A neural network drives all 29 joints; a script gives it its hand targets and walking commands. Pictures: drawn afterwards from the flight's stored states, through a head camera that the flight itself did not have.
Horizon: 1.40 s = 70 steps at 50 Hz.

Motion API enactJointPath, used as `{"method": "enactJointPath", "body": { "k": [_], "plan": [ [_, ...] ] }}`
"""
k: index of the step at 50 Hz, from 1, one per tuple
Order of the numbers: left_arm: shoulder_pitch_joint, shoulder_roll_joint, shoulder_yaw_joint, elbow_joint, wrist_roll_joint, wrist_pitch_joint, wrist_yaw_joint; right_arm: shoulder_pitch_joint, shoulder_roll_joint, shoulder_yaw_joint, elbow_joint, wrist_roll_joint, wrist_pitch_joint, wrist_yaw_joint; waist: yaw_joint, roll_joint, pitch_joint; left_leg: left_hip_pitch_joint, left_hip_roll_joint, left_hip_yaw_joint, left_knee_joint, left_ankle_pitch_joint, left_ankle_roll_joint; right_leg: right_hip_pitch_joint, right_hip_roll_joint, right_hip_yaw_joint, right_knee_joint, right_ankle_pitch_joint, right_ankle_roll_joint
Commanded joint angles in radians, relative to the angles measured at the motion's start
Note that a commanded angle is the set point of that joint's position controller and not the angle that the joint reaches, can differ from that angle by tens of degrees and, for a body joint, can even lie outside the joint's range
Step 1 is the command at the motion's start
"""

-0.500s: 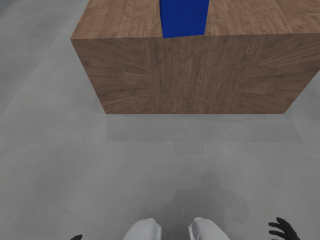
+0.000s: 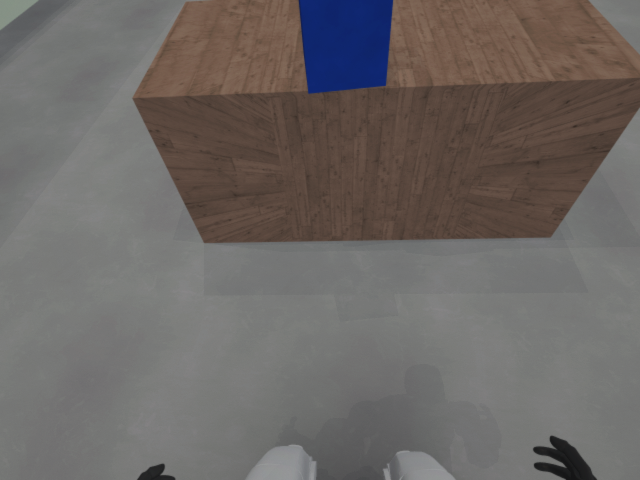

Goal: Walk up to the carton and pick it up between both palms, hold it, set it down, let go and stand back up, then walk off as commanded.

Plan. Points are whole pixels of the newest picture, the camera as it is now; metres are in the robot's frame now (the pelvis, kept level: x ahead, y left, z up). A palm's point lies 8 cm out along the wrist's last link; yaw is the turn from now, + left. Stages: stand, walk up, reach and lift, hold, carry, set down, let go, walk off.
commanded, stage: walk off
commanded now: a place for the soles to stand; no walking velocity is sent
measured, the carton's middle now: (341, 20) +1.09 +0.00 +0.04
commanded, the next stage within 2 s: stand in 0.72 s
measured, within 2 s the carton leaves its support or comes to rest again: neither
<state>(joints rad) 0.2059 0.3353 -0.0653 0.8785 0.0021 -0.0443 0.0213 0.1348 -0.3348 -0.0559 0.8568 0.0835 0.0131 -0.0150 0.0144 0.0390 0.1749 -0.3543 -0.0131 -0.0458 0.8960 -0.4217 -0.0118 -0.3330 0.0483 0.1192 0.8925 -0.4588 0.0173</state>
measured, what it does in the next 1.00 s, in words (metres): stands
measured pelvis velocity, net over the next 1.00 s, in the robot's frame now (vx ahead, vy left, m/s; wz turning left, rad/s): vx -0.02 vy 0.01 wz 0.00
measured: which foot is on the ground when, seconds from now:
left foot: down 0.00-1.00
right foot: down 0.00-1.00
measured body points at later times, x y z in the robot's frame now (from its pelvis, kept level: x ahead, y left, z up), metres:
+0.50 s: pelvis -0.03 +0.01 +0.00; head -0.02 +0.01 +0.45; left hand +0.06 +0.30 -0.12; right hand +0.09 -0.28 -0.12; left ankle +0.03 +0.13 -0.69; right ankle +0.02 -0.14 -0.69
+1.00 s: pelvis -0.02 +0.01 +0.00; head +0.00 +0.01 +0.45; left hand +0.07 +0.30 -0.12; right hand +0.10 -0.28 -0.12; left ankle +0.03 +0.12 -0.69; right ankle +0.02 -0.14 -0.69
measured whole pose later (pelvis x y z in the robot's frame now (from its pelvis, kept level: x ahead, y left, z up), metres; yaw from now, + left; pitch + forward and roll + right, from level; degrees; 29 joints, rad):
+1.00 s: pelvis -0.02 +0.01 +0.00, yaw +0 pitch -7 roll +0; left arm 0.21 0.36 -0.07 0.88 0.00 -0.02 0.02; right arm 0.15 -0.33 -0.04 0.88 0.08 0.00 0.02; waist 0.01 0.01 0.16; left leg -0.36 -0.04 -0.04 0.89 -0.41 0.02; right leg -0.33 0.02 0.13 0.88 -0.43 0.05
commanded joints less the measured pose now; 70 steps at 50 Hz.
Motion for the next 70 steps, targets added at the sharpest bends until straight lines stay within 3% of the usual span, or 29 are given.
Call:
{"method": "enactJointPath", "body": {
  "k": [1, 6, 9, 13, 17, 19, 21, 25, 28, 30, 33, 35, 38, 40, 41, 44, 48, 50, 51, 54, 56, 58, 59, 63, 64, 67, 68, 69, 70],
  "plan": [
    [-0.047, 0.307, 0.145, -0.058, 0.016, -0.027, 0.019, -0.048, -0.263, -0.060, -0.044, -0.082, -0.029, -0.004, -0.020, -0.162, -0.224, 0.145, 0.037, -0.112, -0.118, 0.218, 0.083, -0.065, -0.189, 0.288, -0.327, 0.378, -0.184],
    [-0.059, 0.284, 0.144, -0.048, 0.013, -0.022, 0.017, -0.041, -0.264, -0.055, -0.037, -0.094, -0.026, -0.001, -0.008, -0.105, -0.248, 0.095, 0.081, -0.208, -0.200, 0.160, 0.121, -0.052, -0.132, 0.210, -0.271, 0.177, -0.141],
    [-0.072, 0.286, 0.145, -0.047, 0.006, -0.007, 0.016, -0.037, -0.270, -0.047, -0.048, -0.100, -0.022, 0.008, -0.038, -0.024, -0.169, 0.047, 0.123, -0.267, -0.339, -0.022, 0.142, -0.104, -0.078, 0.109, -0.230, 0.022, -0.090],
    [0.013, 0.261, 0.151, -0.019, 0.004, -0.005, 0.009, -0.069, -0.280, -0.048, -0.048, -0.112, -0.016, 0.011, -0.006, 0.111, -0.113, -0.190, 0.211, -0.373, -0.495, -0.292, 0.187, 0.070, -0.017, 0.025, -0.138, -0.170, -0.079],
    [0.020, 0.329, 0.171, -0.032, 0.022, -0.008, 0.004, -0.069, -0.280, -0.058, -0.073, -0.109, -0.014, 0.012, 0.011, -0.074, -0.086, -0.118, 0.026, -0.159, -0.266, -0.241, 0.069, -0.053, -0.166, 0.280, -0.487, -0.314, -0.143],
    [-0.095, 0.336, 0.166, -0.035, 0.032, -0.016, 0.011, -0.014, -0.226, -0.049, -0.037, -0.106, -0.019, 0.018, -0.024, -0.123, -0.096, -0.004, -0.018, -0.107, -0.122, -0.104, 0.063, -0.131, -0.273, 0.373, -0.529, -0.229, -0.191],
    [-0.143, 0.334, 0.159, -0.067, 0.025, -0.026, 0.014, 0.004, -0.233, -0.061, -0.038, -0.105, -0.024, 0.021, -0.061, -0.142, -0.119, 0.075, -0.008, -0.087, -0.081, -0.066, 0.063, -0.188, -0.239, 0.368, -0.504, -0.145, -0.190],
    [-0.120, 0.274, 0.141, -0.055, 0.013, -0.016, 0.010, 0.016, -0.272, -0.056, -0.045, -0.107, -0.028, 0.018, -0.053, -0.040, -0.161, 0.092, 0.131, -0.290, -0.384, 0.006, 0.118, -0.094, -0.060, 0.074, -0.246, 0.082, -0.068],
    [-0.018, 0.277, 0.138, -0.063, 0.009, -0.015, 0.017, -0.051, -0.308, -0.054, -0.068, -0.104, -0.034, 0.010, -0.005, 0.072, -0.185, -0.031, 0.249, -0.403, -0.439, 0.037, 0.220, 0.005, -0.017, -0.025, -0.055, 0.025, -0.060],
    [0.060, 0.256, 0.144, -0.023, 0.008, -0.020, 0.017, -0.072, -0.283, -0.050, -0.085, -0.104, -0.027, 0.012, 0.033, 0.106, -0.175, -0.171, 0.223, -0.333, -0.397, 0.026, 0.200, 0.137, -0.030, -0.019, -0.079, -0.019, -0.074],
    [0.041, 0.313, 0.159, -0.045, 0.025, -0.020, 0.012, -0.090, -0.280, -0.058, -0.094, -0.101, -0.017, 0.005, 0.019, -0.072, -0.122, -0.156, 0.060, -0.178, -0.276, -0.160, 0.076, 0.024, -0.153, 0.230, -0.386, -0.083, -0.154],
    [-0.062, 0.349, 0.164, -0.042, 0.036, -0.023, 0.015, -0.021, -0.238, -0.055, -0.054, -0.104, -0.019, 0.014, -0.019, -0.134, -0.097, -0.036, -0.025, -0.084, -0.095, -0.109, 0.059, -0.109, -0.277, 0.396, -0.506, -0.134, -0.213],
    [-0.175, 0.310, 0.113, -0.065, 0.018, -0.017, 0.005, 0.043, -0.252, -0.058, 0.007, -0.087, -0.046, 0.028, -0.083, -0.184, -0.141, 0.176, 0.031, -0.110, -0.255, -0.030, 0.087, -0.239, -0.206, 0.263, -0.466, -0.069, -0.151],
    [-0.097, 0.249, 0.118, -0.037, 0.007, -0.014, 0.005, -0.004, -0.320, -0.074, 0.017, -0.109, -0.059, 0.025, -0.037, 0.016, -0.160, 0.097, 0.174, -0.371, -0.489, -0.143, 0.132, -0.152, -0.055, 0.033, -0.212, 0.006, -0.064],
    [-0.069, 0.233, 0.113, -0.029, 0.006, -0.012, 0.010, -0.036, -0.337, -0.065, -0.007, -0.110, -0.069, 0.023, -0.008, 0.039, -0.179, 0.056, 0.231, -0.435, -0.496, -0.050, 0.181, -0.083, -0.047, -0.028, -0.156, 0.025, -0.052],
    [-0.022, 0.259, 0.115, -0.007, -0.004, -0.021, -0.002, -0.109, -0.324, -0.057, 0.000, -0.091, -0.076, 0.016, 0.025, -0.004, -0.233, 0.000, 0.196, -0.340, -0.407, 0.159, 0.148, 0.078, -0.086, 0.018, -0.276, 0.177, -0.057],
    [-0.092, 0.282, 0.117, -0.013, -0.003, -0.023, 0.002, -0.092, -0.265, -0.042, 0.024, -0.096, -0.061, 0.014, -0.024, -0.024, -0.255, 0.070, 0.117, -0.201, -0.356, 0.178, 0.100, 0.046, -0.110, 0.090, -0.305, 0.294, -0.078],
    [-0.057, 0.266, 0.113, 0.003, -0.004, -0.024, 0.009, -0.097, -0.258, -0.042, 0.020, -0.091, -0.058, 0.015, -0.014, 0.028, -0.300, 0.061, 0.111, -0.245, -0.376, 0.179, 0.111, 0.084, -0.106, 0.087, -0.291, 0.267, -0.094],
    [-0.097, 0.257, 0.104, -0.008, 0.000, -0.021, 0.012, -0.134, -0.249, -0.041, 0.021, -0.099, -0.057, 0.015, -0.015, -0.057, -0.256, 0.063, 0.117, -0.222, -0.361, 0.171, 0.112, 0.048, -0.108, 0.098, -0.331, 0.271, -0.087],
    [-0.083, 0.273, 0.106, 0.001, 0.001, -0.018, 0.008, -0.087, -0.262, -0.039, 0.047, -0.100, -0.056, 0.013, -0.035, -0.068, -0.251, 0.104, 0.117, -0.232, -0.380, 0.125, 0.104, -0.004, -0.108, 0.111, -0.351, 0.200, -0.088],
    [-0.084, 0.280, 0.111, -0.008, -0.006, -0.021, 0.012, -0.138, -0.265, -0.041, 0.034, -0.097, -0.049, 0.020, -0.031, 0.027, -0.197, 0.068, 0.105, -0.214, -0.405, 0.045, 0.112, -0.032, -0.108, 0.103, -0.345, 0.142, -0.093],
    [-0.055, 0.268, 0.118, -0.001, -0.002, -0.014, -0.001, -0.102, -0.281, -0.039, 0.054, -0.095, -0.058, 0.014, -0.019, 0.023, -0.217, 0.047, 0.137, -0.269, -0.448, -0.021, 0.118, 0.013, -0.082, 0.050, -0.278, 0.134, -0.076],
    [-0.058, 0.240, 0.106, 0.000, 0.000, -0.007, 0.002, -0.155, -0.284, -0.034, 0.049, -0.101, -0.063, 0.018, 0.008, -0.018, -0.177, 0.004, 0.138, -0.285, -0.457, -0.009, 0.126, 0.020, -0.077, 0.044, -0.292, 0.151, -0.082],
    [-0.099, 0.264, 0.112, -0.014, 0.006, -0.024, 0.000, -0.164, -0.231, -0.033, 0.031, -0.097, -0.061, 0.020, -0.022, 0.012, -0.252, 0.074, 0.113, -0.219, -0.385, 0.137, 0.099, 0.046, -0.118, 0.089, -0.353, 0.206, -0.087],
    [-0.098, 0.295, 0.125, -0.016, 0.009, -0.025, -0.002, -0.143, -0.233, -0.026, 0.043, -0.096, -0.056, 0.019, -0.023, -0.067, -0.314, 0.105, 0.103, -0.180, -0.360, 0.171, 0.093, 0.053, -0.124, 0.104, -0.344, 0.234, -0.087],
    [-0.128, 0.290, 0.114, -0.013, 0.004, -0.019, 0.001, -0.132, -0.248, -0.033, 0.061, -0.089, -0.047, 0.015, -0.037, -0.117, -0.209, 0.110, 0.090, -0.165, -0.357, 0.072, 0.082, -0.044, -0.132, 0.144, -0.404, 0.130, -0.096],
    [-0.075, 0.257, 0.107, -0.002, -0.008, -0.019, 0.008, -0.172, -0.282, -0.042, 0.056, -0.101, -0.053, 0.019, -0.013, -0.024, -0.197, 0.089, 0.103, -0.176, -0.384, -0.006, 0.096, -0.054, -0.118, 0.136, -0.397, 0.135, -0.086],
    [-0.097, 0.282, 0.109, 0.009, 0.001, -0.014, 0.005, -0.124, -0.255, -0.035, 0.043, -0.101, -0.053, 0.021, -0.054, -0.016, -0.240, 0.085, 0.098, -0.199, -0.406, -0.035, 0.094, -0.038, -0.126, 0.120, -0.377, 0.114, -0.088],
    [-0.080, 0.288, 0.109, 0.019, 0.005, -0.020, 0.006, -0.118, -0.261, -0.031, 0.075, -0.096, -0.055, 0.019, -0.023, -0.074, -0.184, 0.069, 0.093, -0.203, -0.389, -0.048, 0.101, -0.042, -0.131, 0.159, -0.429, 0.024, -0.092]
  ]
}}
